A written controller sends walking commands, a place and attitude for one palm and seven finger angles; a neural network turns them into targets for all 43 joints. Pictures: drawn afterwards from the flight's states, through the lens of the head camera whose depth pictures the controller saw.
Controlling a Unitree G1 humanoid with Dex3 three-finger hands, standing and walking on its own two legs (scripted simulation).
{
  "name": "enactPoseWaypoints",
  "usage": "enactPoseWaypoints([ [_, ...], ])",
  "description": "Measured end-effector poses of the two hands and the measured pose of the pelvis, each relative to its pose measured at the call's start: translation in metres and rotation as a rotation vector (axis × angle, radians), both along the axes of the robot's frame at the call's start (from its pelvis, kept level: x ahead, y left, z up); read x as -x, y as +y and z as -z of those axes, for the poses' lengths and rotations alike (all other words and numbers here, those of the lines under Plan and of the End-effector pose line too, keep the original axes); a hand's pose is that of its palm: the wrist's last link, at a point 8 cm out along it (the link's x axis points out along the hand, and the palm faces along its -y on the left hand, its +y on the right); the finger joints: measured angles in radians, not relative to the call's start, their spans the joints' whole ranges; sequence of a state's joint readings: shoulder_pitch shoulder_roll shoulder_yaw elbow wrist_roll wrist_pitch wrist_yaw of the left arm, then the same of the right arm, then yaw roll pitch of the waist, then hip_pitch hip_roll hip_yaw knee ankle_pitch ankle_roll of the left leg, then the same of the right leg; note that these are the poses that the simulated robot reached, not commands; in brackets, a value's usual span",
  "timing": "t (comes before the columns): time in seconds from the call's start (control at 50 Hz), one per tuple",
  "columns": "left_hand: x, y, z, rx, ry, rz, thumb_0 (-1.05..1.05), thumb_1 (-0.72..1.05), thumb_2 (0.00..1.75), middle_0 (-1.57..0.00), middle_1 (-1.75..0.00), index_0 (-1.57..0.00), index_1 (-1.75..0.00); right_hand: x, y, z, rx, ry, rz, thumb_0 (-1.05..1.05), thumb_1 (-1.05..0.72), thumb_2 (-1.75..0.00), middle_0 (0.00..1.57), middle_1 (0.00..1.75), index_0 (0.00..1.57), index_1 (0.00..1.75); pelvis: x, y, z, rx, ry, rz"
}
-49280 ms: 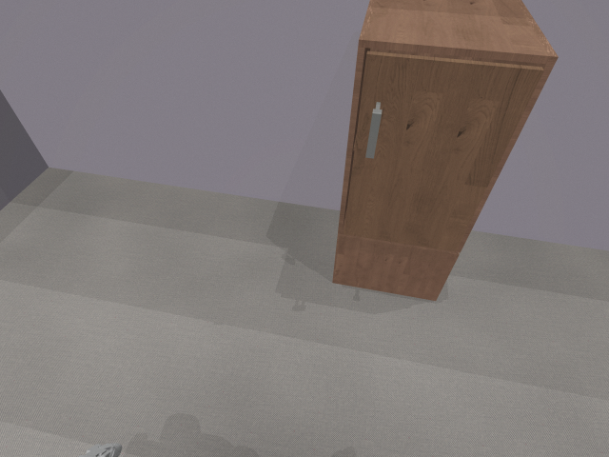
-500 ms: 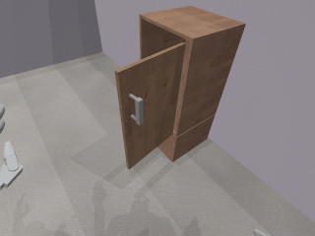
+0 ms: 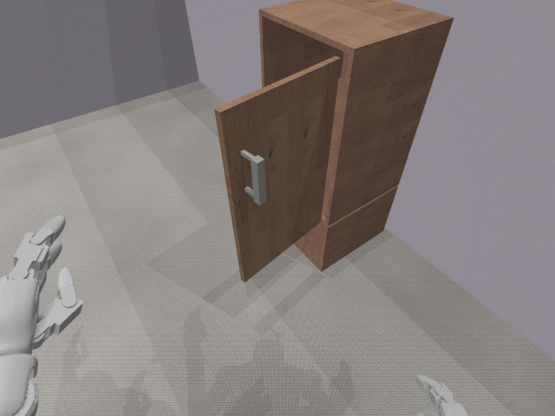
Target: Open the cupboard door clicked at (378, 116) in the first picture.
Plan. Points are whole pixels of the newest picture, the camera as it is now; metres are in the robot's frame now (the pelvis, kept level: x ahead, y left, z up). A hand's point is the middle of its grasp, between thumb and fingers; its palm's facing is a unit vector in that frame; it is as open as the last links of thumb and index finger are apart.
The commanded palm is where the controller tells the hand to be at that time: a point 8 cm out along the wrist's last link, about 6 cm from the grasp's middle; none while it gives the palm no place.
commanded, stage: let the arm hang, fingers relaxed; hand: left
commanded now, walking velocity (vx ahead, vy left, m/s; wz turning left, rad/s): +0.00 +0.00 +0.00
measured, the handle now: (253, 177) +0.61 +0.10 -0.01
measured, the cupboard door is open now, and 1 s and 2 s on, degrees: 98 98 98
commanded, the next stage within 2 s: look to check the result in 1.04 s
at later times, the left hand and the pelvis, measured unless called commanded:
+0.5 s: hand out of the picture -0.08 +0.20 -0.16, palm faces +0.05 -0.97 -0.23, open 7.3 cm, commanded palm none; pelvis -0.01 +0.01 +0.01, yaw +1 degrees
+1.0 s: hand out of the picture -0.03 +0.16 -0.16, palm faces +0.04 -0.98 -0.17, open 7.4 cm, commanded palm none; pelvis -0.02 +0.00 +0.01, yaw +1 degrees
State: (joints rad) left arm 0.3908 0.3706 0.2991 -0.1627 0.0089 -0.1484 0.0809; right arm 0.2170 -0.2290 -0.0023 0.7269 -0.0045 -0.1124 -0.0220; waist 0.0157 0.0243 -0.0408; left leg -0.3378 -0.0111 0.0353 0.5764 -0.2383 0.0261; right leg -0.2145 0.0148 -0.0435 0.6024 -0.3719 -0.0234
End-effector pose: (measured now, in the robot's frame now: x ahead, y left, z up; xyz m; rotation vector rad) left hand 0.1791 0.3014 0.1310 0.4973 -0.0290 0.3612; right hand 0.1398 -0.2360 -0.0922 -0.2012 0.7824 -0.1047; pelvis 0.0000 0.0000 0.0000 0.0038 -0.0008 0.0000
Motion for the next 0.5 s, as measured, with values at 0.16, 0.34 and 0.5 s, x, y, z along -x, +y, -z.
enactPoseWaypoints([
  [0.16, 0.072, -0.061, 0.232, 0.422, 0.963, -0.042, 0.01, 0.90, 0.90, -0.19, -0.30, -0.19, -0.30, 0.031, 0.003, 0.026, -0.012, 0.233, 0.011, 0.01, -0.91, -0.90, 0.20, 0.30, 0.20, 0.30, 0.004, 0.002, 0.001, -0.002, -0.013, -0.013],
  [0.34, 0.200, -0.063, 0.272, 0.556, 1.343, -0.232, -0.02, 1.00, 0.90, -0.21, -0.30, -0.21, -0.30, 0.115, 0.004, 0.029, 0.037, 0.555, 0.065, 0.00, -0.91, -0.90, 0.20, 0.30, 0.20, 0.30, 0.008, 0.003, -0.010, 0.020, -0.025, -0.028],
  [0.5, 0.258, -0.050, 0.258, 0.530, 1.490, -0.313, 0.00, 0.93, 0.90, -0.20, -0.30, -0.20, -0.30, 0.156, 0.017, 0.038, -0.005, 0.656, 0.101, 0.00, -0.91, -0.90, 0.20, 0.30, 0.20, 0.30, 0.014, 0.011, -0.014, 0.017, -0.034, -0.022],
])
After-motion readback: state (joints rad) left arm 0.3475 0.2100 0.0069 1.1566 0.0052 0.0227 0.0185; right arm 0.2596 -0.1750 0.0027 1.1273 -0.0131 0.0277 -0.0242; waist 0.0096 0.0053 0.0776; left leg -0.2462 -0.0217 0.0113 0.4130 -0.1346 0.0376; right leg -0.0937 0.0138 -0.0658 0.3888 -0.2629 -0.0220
